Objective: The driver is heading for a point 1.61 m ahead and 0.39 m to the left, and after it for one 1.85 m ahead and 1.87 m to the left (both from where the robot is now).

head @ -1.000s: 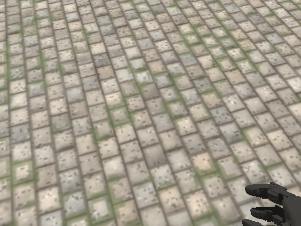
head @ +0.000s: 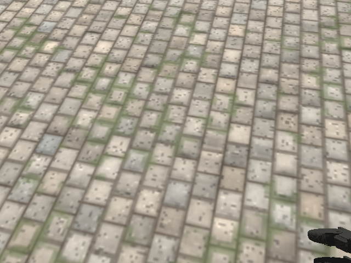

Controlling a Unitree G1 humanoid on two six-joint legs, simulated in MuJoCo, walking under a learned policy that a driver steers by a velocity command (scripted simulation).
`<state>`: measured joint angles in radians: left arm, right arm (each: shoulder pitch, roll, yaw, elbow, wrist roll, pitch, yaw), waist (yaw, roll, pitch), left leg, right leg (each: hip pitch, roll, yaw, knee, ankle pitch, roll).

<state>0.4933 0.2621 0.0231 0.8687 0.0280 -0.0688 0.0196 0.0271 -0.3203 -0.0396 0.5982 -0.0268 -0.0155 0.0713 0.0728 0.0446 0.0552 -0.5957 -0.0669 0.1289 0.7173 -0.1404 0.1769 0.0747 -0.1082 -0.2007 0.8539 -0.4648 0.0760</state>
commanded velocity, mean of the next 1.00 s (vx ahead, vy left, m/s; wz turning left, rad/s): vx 0.14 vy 0.00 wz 0.62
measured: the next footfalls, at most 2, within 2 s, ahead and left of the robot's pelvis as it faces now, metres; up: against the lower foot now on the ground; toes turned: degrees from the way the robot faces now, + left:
right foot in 0.38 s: +0.47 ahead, -0.03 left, +0.00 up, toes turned +34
left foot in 0.78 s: +0.25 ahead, +0.10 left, +0.00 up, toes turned +37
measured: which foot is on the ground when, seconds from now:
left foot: down 0.00-0.38, up 0.40-0.76, down 0.78-1.00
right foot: up 0.00-0.36, down 0.38-0.78, up 0.80-1.00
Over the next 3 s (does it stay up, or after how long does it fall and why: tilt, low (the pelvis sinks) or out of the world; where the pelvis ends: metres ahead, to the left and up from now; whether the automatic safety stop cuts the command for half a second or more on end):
stays up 0.83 0.27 0.01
